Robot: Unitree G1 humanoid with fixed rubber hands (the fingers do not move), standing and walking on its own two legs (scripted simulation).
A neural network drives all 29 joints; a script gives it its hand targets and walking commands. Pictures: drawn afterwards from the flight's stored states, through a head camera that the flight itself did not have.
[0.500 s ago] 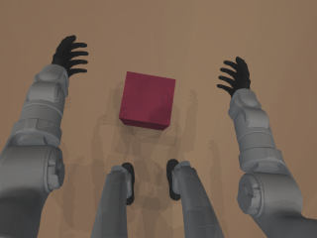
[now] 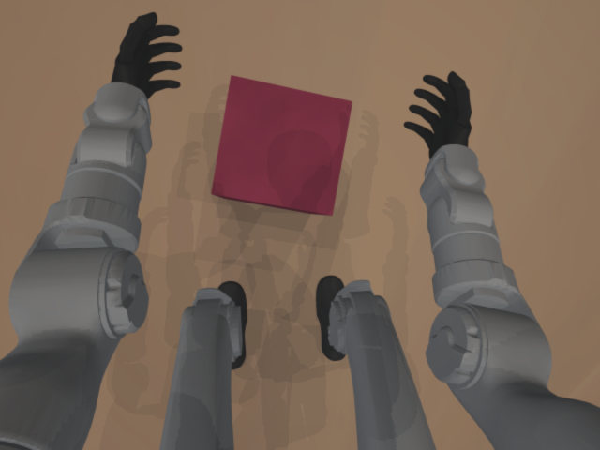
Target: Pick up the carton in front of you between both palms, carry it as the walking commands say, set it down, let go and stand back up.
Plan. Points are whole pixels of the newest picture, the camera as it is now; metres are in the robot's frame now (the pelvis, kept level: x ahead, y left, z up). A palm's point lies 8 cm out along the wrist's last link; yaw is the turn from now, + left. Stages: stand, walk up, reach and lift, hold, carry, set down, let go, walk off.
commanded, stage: reach and lift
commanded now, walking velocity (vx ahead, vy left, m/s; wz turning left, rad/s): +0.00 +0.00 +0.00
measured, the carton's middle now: (278, 157) +0.48 +0.00 -0.45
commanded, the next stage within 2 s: none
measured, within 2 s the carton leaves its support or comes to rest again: leaves its support in 1.40 s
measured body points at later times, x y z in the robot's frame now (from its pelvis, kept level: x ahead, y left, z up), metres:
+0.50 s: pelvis -0.06 -0.01 -0.18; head +0.31 +0.02 +0.07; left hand +0.52 +0.18 -0.36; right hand +0.47 -0.19 -0.36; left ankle +0.06 +0.11 -0.54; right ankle +0.07 -0.14 -0.54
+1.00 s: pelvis -0.05 -0.01 -0.20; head +0.32 +0.02 +0.05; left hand +0.52 +0.17 -0.38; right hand +0.48 -0.17 -0.38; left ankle +0.06 +0.11 -0.54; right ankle +0.07 -0.14 -0.54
